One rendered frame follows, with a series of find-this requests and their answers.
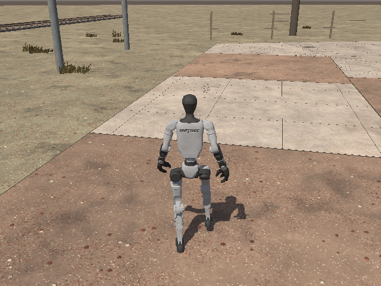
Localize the left robot hand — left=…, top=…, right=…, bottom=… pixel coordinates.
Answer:
left=157, top=161, right=171, bottom=173

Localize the right robot upper arm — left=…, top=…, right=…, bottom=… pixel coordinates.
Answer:
left=202, top=120, right=219, bottom=154

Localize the robot left forearm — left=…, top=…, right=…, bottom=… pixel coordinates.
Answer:
left=158, top=143, right=168, bottom=164

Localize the left robot upper arm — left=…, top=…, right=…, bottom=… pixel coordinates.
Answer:
left=161, top=120, right=177, bottom=152

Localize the robot right forearm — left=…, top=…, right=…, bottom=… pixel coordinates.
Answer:
left=214, top=144, right=227, bottom=170

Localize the right robot hand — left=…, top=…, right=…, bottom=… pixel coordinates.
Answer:
left=216, top=168, right=229, bottom=183

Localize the left robot shin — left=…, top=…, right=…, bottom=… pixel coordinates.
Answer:
left=173, top=204, right=183, bottom=245

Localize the robot torso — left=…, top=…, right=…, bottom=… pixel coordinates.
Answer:
left=176, top=118, right=204, bottom=179

